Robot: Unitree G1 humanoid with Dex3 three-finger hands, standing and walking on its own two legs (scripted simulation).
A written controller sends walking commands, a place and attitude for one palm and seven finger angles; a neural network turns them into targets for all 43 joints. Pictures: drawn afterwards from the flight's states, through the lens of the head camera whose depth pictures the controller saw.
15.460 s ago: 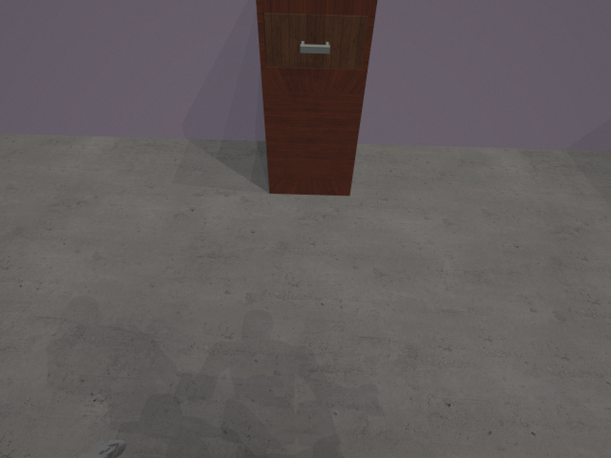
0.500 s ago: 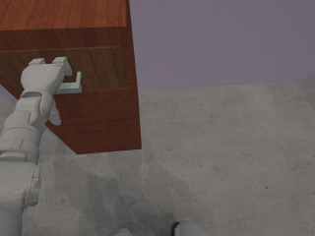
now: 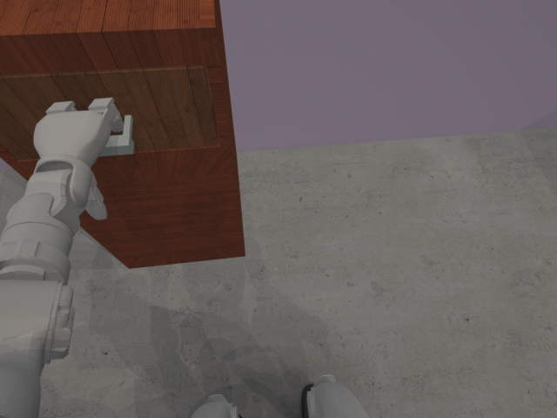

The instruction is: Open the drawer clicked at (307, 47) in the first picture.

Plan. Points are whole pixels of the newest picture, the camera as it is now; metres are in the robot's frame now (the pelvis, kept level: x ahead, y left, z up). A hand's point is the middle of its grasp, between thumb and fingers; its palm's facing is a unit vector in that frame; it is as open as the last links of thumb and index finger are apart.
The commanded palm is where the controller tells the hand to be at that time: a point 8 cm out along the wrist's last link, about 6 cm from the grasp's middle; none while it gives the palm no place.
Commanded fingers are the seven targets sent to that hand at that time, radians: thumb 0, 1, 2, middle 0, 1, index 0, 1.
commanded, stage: lower the fingers behind the handle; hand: left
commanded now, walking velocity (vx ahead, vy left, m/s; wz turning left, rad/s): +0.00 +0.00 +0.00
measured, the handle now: (98, 135) +0.55 +0.26 +0.01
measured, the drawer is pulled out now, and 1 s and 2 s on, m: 0.00 0.00 0.00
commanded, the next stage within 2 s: close the thumb around the handle in 0.82 s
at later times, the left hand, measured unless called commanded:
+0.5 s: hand (96, 161) +0.50 +0.25 +0.01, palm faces -0.06 +0.01 -1.00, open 13.8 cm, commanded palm +0.48 +0.24 +0.04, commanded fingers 0.00 -0.50 0.30 -0.30 -1.20 -0.30 -1.20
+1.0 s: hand (96, 163) +0.50 +0.25 +0.01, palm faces -0.05 +0.01 -1.00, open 13.8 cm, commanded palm +0.48 +0.24 +0.04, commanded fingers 0.00 -0.22 0.42 -0.32 -1.23 -0.32 -1.23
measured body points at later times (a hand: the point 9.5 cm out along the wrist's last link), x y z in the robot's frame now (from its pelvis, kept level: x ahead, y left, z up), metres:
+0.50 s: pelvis -0.02 +0.00 -0.02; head +0.11 +0.01 +0.41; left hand +0.49 +0.24 +0.07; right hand -0.03 -0.28 -0.14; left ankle -0.03 +0.10 -0.69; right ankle +0.02 -0.14 -0.69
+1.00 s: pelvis -0.02 -0.01 -0.02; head +0.12 +0.00 +0.41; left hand +0.49 +0.25 +0.07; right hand -0.03 -0.28 -0.15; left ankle -0.03 +0.10 -0.69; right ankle +0.02 -0.14 -0.69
